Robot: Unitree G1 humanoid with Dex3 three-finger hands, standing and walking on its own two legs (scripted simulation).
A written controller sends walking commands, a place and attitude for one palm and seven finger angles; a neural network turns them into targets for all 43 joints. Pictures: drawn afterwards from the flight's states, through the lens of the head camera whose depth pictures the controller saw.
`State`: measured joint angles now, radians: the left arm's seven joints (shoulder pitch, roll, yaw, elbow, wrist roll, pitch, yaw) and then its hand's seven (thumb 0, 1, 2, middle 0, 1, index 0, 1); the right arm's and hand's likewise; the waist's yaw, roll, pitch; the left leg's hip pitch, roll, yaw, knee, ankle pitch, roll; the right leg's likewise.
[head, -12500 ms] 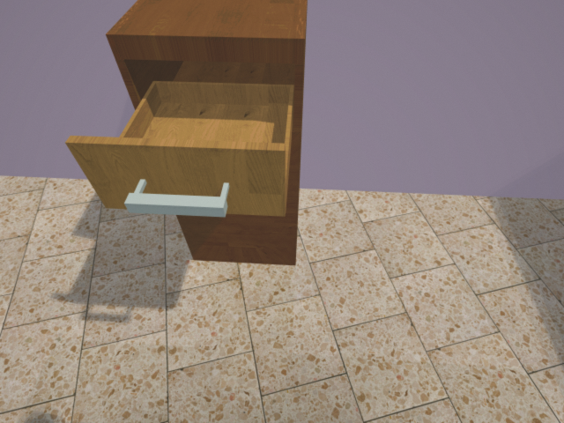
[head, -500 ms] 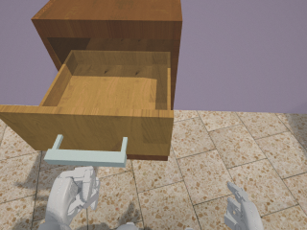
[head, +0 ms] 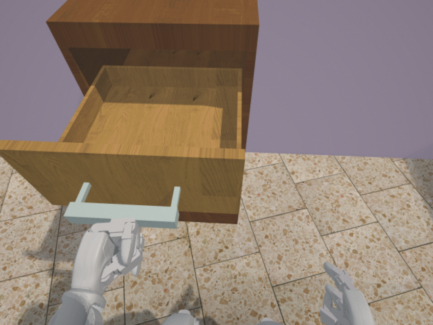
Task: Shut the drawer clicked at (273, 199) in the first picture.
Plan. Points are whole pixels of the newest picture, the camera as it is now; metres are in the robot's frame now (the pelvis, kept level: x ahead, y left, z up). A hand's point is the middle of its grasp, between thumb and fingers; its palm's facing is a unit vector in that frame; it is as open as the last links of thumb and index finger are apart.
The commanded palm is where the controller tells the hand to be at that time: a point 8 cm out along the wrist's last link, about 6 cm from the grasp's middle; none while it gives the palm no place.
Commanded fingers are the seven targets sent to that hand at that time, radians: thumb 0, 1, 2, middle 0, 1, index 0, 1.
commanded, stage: push the drawer shut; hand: left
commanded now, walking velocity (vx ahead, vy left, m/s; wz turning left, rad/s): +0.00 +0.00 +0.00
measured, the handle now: (127, 202) +0.31 +0.17 +0.08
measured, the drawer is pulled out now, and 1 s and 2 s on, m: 0.30 0.17 0.06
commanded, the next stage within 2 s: none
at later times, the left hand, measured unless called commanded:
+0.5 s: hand (146, 221) +0.28 +0.13 +0.07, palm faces -0.06 -1.00 -0.06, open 3.0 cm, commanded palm +0.28 +0.18 +0.08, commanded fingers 0.00 0.90 0.90 -1.40 -1.60 -1.40 -1.60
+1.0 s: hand (152, 185) +0.35 +0.14 +0.07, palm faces -0.05 -1.00 -0.05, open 2.8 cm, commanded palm +0.35 +0.19 +0.08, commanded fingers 0.00 0.90 0.90 -1.40 -1.60 -1.40 -1.60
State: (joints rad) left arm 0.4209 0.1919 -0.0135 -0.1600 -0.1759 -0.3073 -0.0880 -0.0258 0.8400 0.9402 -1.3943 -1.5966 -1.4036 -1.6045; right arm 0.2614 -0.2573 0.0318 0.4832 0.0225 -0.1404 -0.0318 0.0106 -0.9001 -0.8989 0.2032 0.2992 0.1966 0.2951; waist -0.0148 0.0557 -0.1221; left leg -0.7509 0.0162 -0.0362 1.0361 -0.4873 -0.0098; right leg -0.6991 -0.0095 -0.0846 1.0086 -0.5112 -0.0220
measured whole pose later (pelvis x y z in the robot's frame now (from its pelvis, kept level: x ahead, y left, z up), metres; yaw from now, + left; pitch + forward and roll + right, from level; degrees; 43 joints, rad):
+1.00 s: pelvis -0.01 +0.01 +0.01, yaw -1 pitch +11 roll -1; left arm -0.24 0.20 0.06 0.47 -0.16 -0.34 -0.06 -0.05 0.77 0.95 -1.39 -1.60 -1.40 -1.60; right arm 0.25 -0.26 0.03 0.62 0.03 -0.09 -0.02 0.01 -0.90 -0.90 0.20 0.30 0.20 0.30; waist -0.04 0.03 -0.08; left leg -0.73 0.01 -0.01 0.94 -0.42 0.00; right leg -0.69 -0.02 -0.06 0.93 -0.44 -0.01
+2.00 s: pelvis -0.03 +0.01 +0.00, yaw -2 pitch +17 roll -2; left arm -0.81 0.34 0.27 1.11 -0.09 -0.44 -0.10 -0.01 0.77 0.95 -1.40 -1.60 -1.40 -1.60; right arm 0.35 -0.27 0.04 0.67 0.00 -0.03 -0.01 0.00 -0.90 -0.90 0.20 0.30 0.20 0.29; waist -0.14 0.03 -0.10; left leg -0.90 0.03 -0.01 1.02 -0.42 0.00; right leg -0.86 0.01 -0.05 0.99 -0.42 -0.01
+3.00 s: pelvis -0.04 +0.02 -0.02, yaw -2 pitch +24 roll -4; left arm -1.13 0.49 0.27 1.33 -0.02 -0.38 -0.03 -0.01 0.65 1.01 -1.39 -1.60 -1.40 -1.60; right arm 0.40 -0.28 0.07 0.68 -0.04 -0.04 0.00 0.00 -0.90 -0.90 0.20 0.30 0.20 0.30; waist -0.24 0.04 -0.10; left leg -1.09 0.03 -0.04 1.08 -0.41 0.02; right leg -1.02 0.00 -0.08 1.01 -0.40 0.00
